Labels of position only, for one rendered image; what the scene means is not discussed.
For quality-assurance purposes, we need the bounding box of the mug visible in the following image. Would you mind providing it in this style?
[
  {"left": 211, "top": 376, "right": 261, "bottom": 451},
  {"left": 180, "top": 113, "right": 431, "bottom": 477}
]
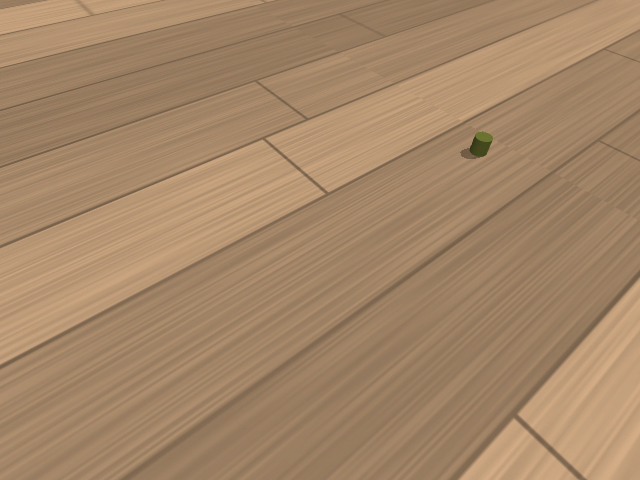
[{"left": 470, "top": 132, "right": 493, "bottom": 157}]

